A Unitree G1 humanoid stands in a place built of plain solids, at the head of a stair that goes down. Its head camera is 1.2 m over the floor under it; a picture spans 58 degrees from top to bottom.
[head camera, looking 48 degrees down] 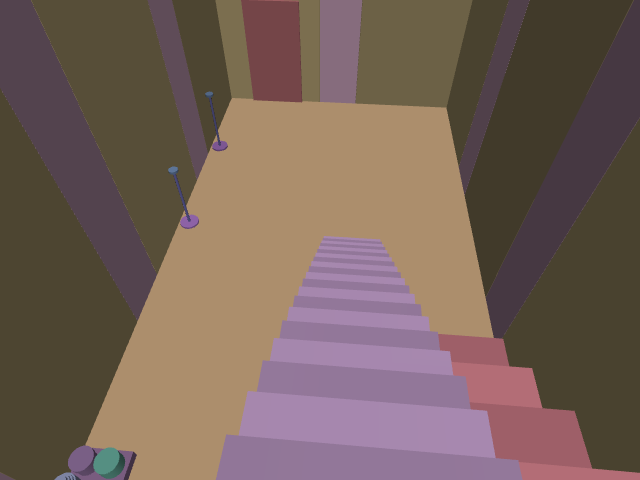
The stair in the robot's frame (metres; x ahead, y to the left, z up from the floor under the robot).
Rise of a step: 0.19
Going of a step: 0.22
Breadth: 0.88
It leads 5 degrees to the right of straight ahead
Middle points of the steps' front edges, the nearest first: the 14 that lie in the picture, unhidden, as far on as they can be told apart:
0.41 -0.15 -0.19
0.63 -0.17 -0.38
0.84 -0.19 -0.57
1.06 -0.20 -0.76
1.28 -0.22 -0.95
1.49 -0.24 -1.13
1.71 -0.26 -1.32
1.93 -0.28 -1.51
2.14 -0.30 -1.70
2.36 -0.31 -1.89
2.57 -0.33 -2.08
2.79 -0.35 -2.26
3.01 -0.37 -2.45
3.22 -0.39 -2.64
